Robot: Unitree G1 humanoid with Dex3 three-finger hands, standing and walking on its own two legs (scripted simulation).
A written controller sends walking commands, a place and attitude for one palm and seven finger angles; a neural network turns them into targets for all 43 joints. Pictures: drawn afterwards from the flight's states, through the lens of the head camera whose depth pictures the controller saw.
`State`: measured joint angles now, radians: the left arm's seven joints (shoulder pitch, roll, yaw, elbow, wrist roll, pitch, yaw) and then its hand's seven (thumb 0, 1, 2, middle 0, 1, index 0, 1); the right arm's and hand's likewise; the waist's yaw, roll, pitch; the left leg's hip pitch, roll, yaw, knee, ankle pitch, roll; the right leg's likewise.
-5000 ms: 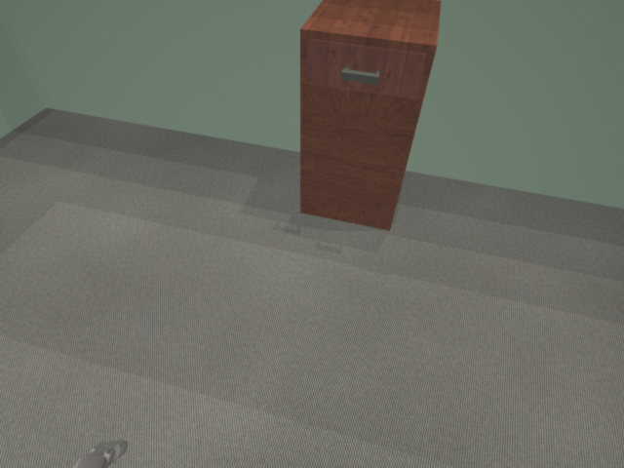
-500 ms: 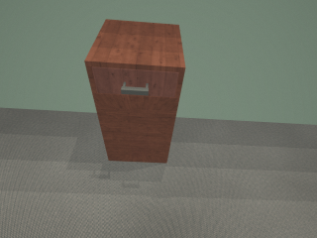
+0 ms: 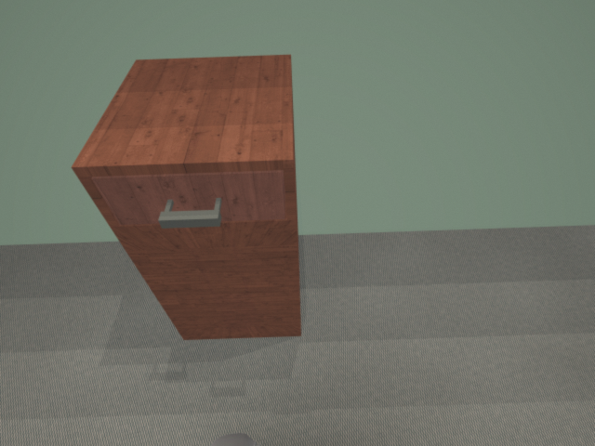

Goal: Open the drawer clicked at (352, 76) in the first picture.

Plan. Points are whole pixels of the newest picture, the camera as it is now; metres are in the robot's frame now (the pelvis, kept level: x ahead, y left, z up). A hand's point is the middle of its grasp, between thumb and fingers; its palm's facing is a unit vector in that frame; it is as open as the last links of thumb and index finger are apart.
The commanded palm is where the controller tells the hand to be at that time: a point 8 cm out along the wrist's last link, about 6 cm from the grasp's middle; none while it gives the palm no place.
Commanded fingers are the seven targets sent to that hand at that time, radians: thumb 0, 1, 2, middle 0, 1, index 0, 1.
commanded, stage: come to a stop and stand still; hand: left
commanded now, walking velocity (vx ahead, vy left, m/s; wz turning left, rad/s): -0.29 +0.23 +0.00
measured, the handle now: (192, 211) +0.56 +0.24 -0.06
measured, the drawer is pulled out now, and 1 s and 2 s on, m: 0.00 0.00 0.00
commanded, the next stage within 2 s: look again from close up in 1.58 s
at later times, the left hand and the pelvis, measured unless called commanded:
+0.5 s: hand out of the picture +0.03 +0.19 -0.17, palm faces +0.04 -0.98 -0.21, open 7.4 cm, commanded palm none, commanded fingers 0.00 0.90 0.90 -0.20 -0.30 -0.20 -0.30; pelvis +0.03 +0.01 +0.00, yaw -3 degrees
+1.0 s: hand out of the picture +0.06 +0.17 -0.16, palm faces +0.00 -0.98 -0.19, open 7.3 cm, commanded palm none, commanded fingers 0.00 0.90 0.90 -0.20 -0.30 -0.20 -0.30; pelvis +0.05 +0.00 +0.01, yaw -3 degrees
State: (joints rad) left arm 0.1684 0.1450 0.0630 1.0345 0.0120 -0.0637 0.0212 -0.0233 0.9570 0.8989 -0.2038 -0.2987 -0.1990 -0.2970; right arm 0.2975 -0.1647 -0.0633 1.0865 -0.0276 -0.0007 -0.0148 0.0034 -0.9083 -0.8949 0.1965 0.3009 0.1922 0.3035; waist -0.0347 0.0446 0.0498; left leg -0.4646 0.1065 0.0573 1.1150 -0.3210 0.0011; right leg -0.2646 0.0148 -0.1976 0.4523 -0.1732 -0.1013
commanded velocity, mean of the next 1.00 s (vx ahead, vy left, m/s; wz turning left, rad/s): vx -0.06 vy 0.00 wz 0.00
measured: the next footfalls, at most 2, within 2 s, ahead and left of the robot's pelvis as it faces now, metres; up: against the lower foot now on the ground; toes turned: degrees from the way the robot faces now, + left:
left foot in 0.26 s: +0.11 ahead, +0.12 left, +0.00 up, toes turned +1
